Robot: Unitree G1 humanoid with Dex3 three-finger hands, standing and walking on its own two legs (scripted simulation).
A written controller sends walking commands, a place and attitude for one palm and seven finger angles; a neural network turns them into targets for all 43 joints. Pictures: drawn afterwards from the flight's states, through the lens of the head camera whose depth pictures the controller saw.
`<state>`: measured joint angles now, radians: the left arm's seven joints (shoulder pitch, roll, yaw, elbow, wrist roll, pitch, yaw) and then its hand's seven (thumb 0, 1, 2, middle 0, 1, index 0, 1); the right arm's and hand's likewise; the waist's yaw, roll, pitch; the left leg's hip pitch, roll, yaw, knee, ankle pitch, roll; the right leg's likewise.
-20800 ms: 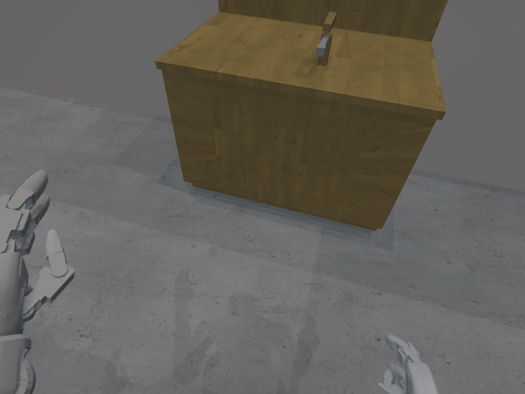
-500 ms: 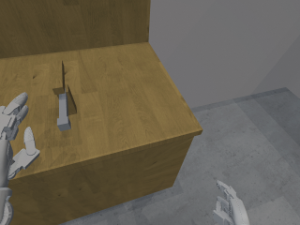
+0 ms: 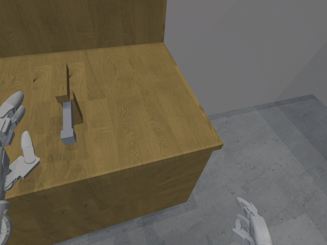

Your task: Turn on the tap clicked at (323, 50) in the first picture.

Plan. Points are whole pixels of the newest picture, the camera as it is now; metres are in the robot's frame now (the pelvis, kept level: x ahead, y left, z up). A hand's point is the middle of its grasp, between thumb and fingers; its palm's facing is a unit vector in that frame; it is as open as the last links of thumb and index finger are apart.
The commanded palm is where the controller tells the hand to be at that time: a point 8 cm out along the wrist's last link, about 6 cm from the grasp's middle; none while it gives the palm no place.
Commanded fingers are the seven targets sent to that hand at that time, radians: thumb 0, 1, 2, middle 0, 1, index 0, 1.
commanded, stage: come to a stop and stand still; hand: left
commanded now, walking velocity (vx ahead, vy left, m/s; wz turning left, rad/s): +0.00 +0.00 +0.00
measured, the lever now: (68, 136) +0.34 +0.27 +0.05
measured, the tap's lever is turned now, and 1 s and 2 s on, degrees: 0 0 0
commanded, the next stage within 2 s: look again from close up in 0.02 s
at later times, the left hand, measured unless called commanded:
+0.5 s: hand (33, 162) +0.21 +0.25 +0.16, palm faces +0.38 -0.85 -0.37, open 7.4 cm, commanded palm +0.15 +0.28 +0.17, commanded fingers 0.00 0.90 0.90 -0.20 -0.30 -0.20 -0.30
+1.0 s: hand (63, 166) +0.21 +0.20 +0.15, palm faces +0.35 -0.86 -0.38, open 7.4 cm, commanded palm +0.16 +0.24 +0.17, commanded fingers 0.00 0.90 0.90 -0.20 -0.30 -0.20 -0.30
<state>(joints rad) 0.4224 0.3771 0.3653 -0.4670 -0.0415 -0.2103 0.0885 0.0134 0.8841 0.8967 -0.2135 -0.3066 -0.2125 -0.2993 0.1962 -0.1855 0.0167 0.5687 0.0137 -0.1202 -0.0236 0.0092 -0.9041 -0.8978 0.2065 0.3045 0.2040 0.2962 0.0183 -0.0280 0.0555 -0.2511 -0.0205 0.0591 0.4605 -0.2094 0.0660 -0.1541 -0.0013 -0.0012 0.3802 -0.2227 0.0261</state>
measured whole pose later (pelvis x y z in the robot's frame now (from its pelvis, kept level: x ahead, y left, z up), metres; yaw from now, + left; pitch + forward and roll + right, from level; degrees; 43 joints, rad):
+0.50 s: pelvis +0.00 +0.00 +0.00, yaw +0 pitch +0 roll -2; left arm 0.42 0.36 0.35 -0.45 -0.04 -0.20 0.10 0.01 0.89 0.90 -0.21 -0.31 -0.21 -0.30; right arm 0.20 -0.19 0.02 0.57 0.02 -0.10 -0.03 0.01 -0.90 -0.90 0.21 0.30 0.20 0.30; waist 0.02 -0.01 0.05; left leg -0.24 -0.03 0.05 0.44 -0.19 0.07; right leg -0.14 -0.01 -0.01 0.36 -0.21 0.03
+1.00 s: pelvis +0.00 -0.04 +0.00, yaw +0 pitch +0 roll -2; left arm 0.46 0.37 0.35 -0.48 -0.07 -0.16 0.09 0.01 0.88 0.90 -0.21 -0.31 -0.21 -0.30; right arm 0.20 -0.20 -0.01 0.55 0.02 -0.08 -0.02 0.01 -0.90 -0.90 0.21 0.30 0.20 0.30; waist 0.01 0.01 0.04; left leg -0.27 0.04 0.03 0.49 -0.22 0.00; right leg -0.16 0.07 -0.03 0.38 -0.22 -0.04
